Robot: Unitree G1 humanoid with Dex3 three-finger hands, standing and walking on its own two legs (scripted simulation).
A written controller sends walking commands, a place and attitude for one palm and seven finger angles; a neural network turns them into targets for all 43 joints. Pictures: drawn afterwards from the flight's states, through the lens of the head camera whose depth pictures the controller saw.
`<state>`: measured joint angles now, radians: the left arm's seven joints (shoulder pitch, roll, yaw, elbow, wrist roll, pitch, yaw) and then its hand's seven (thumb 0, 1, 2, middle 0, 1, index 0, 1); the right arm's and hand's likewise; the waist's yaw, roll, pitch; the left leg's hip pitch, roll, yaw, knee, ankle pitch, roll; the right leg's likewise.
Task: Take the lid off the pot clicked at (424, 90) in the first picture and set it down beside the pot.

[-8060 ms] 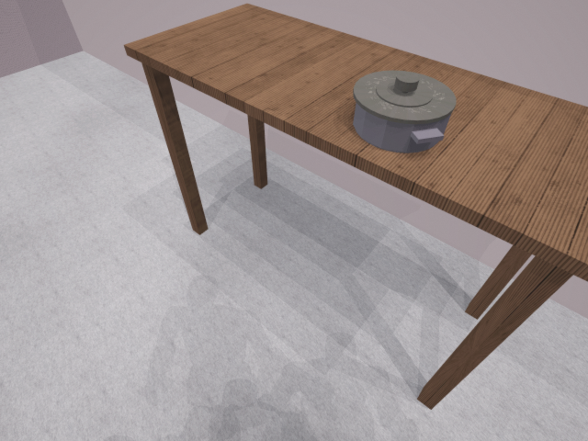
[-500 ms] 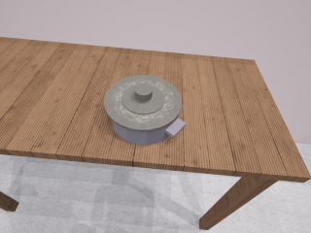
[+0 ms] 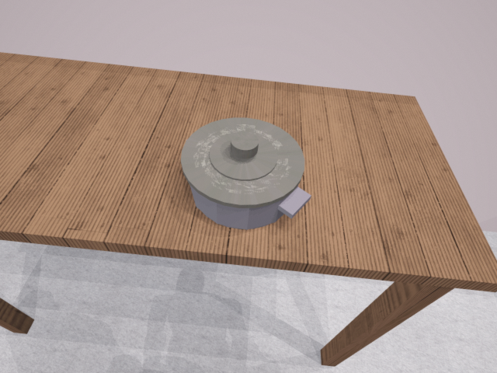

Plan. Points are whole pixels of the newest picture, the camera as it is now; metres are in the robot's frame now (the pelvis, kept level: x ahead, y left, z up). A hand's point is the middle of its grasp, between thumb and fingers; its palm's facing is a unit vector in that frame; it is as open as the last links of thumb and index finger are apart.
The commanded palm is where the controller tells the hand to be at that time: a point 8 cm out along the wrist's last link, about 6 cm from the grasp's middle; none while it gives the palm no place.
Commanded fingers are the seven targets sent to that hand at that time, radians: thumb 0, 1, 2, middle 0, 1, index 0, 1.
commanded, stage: shuffle to correct the standing spot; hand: left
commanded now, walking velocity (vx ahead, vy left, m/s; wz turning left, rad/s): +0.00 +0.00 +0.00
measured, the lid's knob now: (244, 144) +0.42 +0.04 +0.16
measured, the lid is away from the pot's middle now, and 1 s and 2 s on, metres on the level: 0.00 0.00 0.00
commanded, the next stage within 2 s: come to a stop and stand still in 0.64 s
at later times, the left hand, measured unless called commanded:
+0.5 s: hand out of the picture -0.02 +0.17 -0.19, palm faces -0.02 -0.98 -0.20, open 7.4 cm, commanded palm none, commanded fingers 0.00 0.90 0.90 -0.20 -0.30 -0.20 -0.30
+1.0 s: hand out of the picture -0.01 +0.12 -0.19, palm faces -0.01 -0.99 -0.16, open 7.3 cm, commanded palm none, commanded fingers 0.00 0.90 0.90 -0.20 -0.30 -0.20 -0.30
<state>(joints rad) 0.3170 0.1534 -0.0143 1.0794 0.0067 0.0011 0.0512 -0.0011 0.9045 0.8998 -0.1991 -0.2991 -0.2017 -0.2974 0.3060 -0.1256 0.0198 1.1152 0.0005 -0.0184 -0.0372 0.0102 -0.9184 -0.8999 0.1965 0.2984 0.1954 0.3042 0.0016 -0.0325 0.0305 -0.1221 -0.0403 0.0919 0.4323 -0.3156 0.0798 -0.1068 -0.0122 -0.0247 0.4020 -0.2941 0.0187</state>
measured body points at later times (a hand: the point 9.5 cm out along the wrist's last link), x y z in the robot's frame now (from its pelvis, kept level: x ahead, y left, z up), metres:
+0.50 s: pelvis -0.03 -0.01 -0.01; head +0.00 +0.01 +0.44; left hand -0.01 +0.22 -0.18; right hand -0.03 -0.23 -0.16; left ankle -0.05 +0.06 -0.74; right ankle -0.06 -0.14 -0.74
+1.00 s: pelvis -0.03 -0.05 +0.00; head -0.02 -0.02 +0.44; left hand -0.01 +0.17 -0.17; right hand -0.02 -0.28 -0.15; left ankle -0.05 +0.06 -0.74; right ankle -0.06 -0.14 -0.74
